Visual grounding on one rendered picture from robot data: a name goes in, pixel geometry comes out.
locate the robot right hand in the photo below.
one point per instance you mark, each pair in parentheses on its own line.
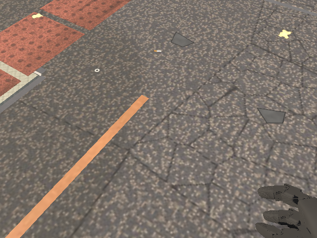
(301,223)

